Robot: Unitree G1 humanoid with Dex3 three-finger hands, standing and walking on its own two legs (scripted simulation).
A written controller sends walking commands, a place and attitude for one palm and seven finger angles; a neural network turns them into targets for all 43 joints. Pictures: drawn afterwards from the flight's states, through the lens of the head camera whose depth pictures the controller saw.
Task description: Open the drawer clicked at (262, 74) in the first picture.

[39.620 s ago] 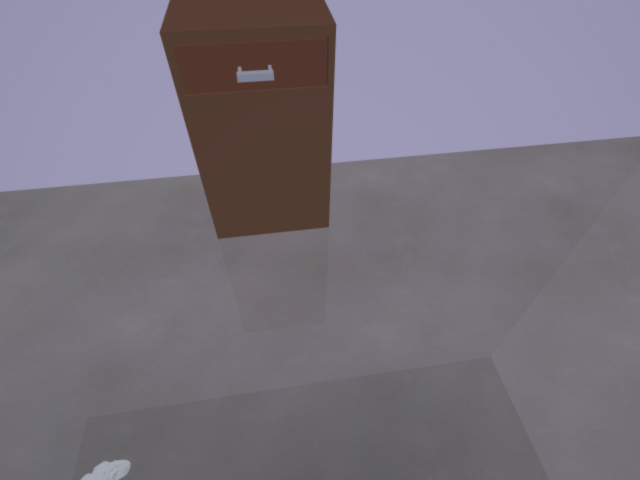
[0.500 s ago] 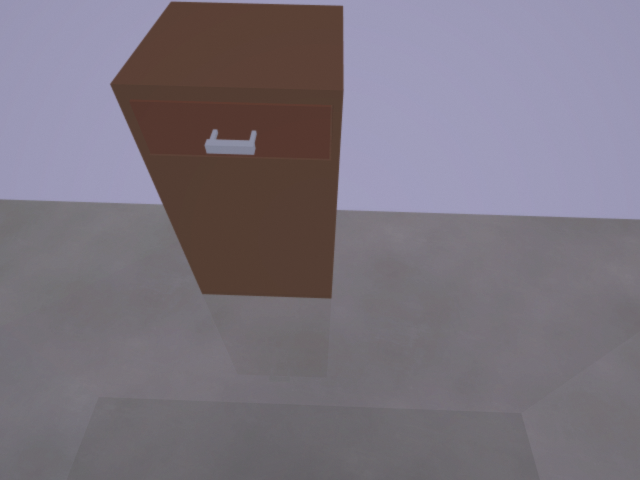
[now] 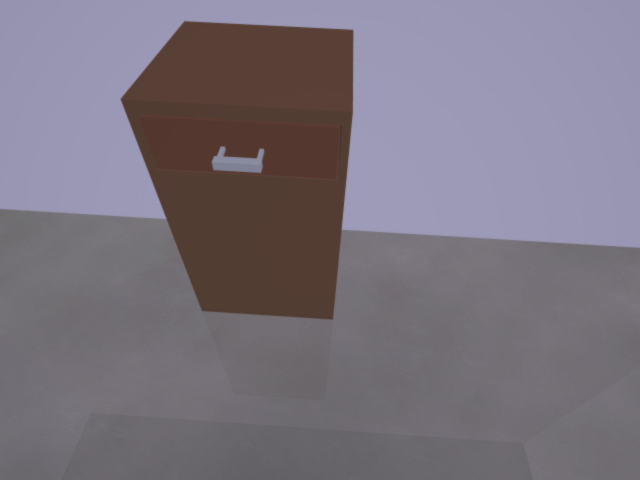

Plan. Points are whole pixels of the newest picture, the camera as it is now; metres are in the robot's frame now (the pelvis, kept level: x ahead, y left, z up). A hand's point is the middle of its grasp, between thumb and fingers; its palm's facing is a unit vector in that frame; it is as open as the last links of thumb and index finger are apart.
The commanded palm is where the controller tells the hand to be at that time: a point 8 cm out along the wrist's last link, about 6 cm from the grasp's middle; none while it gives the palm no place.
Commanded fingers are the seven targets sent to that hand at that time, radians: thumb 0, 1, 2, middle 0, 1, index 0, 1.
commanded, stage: take the last steps up to it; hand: left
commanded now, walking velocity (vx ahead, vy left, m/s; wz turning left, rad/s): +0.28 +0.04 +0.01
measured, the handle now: (239, 158) +0.75 +0.22 -0.05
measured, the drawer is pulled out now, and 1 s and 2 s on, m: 0.00 0.00 0.00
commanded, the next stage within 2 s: come to a stop and stand still in 0.46 s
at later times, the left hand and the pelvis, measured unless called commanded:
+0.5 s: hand (213, 456) +0.19 +0.17 -0.19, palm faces +0.05 -0.98 -0.19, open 7.4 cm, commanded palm none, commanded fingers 0.00 0.90 0.90 -0.20 -0.30 -0.20 -0.30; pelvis +0.13 -0.01 -0.02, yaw +3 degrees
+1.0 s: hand (210, 388) +0.30 +0.20 -0.19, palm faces +0.03 -0.97 -0.25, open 7.4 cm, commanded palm none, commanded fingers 0.00 0.90 0.90 -0.20 -0.30 -0.20 -0.30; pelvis +0.22 -0.01 -0.01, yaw +0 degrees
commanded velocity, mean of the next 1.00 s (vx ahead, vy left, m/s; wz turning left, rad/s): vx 0.01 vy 0.02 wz -0.01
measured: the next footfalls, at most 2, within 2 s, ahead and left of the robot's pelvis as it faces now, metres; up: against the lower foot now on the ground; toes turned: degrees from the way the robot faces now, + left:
right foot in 0.38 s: +0.24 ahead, -0.13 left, +0.00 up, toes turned -3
left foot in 0.58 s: +0.28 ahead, +0.12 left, +0.00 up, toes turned -12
